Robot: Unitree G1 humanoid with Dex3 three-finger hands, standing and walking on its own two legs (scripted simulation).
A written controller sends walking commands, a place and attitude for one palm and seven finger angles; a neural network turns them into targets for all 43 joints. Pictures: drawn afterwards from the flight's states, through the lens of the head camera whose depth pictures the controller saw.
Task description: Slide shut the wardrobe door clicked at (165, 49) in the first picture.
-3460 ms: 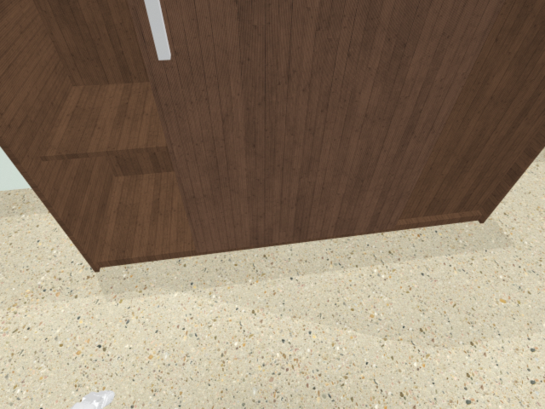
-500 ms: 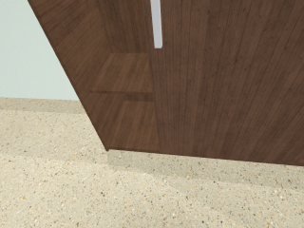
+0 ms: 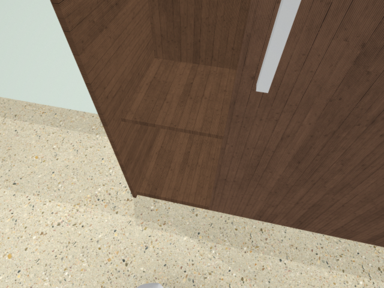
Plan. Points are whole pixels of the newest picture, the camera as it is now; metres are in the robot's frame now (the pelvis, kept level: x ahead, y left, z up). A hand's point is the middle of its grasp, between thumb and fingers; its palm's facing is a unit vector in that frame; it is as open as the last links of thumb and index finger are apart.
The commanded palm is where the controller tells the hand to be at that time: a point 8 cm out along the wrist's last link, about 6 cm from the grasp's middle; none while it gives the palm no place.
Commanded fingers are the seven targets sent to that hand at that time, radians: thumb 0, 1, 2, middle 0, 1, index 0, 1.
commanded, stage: come to a stop and stand still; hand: right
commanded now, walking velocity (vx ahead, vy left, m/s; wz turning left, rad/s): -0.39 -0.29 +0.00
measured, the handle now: (278, 32) +0.52 -0.09 +0.26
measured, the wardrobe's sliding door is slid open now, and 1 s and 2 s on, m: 0.41 0.41 0.41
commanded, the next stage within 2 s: look again from close up in 1.50 s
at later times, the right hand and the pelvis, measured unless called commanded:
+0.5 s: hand out of the picture +0.06 -0.17 -0.17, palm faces +0.09 +0.96 -0.26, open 7.4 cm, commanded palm none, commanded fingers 0.00 -0.90 -0.90 0.20 0.30 0.20 0.30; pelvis +0.04 +0.04 +0.00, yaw +0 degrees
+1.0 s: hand out of the picture +0.02 -0.15 -0.17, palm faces +0.09 +0.98 -0.18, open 7.4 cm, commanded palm none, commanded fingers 0.00 -0.90 -0.90 0.20 0.30 0.20 0.30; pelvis +0.01 +0.03 +0.01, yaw -2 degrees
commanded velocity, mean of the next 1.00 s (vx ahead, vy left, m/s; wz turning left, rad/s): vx -0.07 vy -0.07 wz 0.00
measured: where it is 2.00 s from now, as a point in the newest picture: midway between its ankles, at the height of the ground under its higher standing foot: outside the picture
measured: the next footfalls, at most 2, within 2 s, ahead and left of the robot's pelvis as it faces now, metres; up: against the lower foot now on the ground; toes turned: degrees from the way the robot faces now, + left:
right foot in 0.18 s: +0.14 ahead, -0.08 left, +0.00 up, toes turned -7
left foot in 0.54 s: +0.06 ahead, +0.18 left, +0.00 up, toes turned +2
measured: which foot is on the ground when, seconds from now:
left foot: down 0.00-0.24, up 0.26-0.52, down 0.54-1.00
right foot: up 0.00-0.16, down 0.18-0.54, up 0.56-0.86, down 0.88-1.00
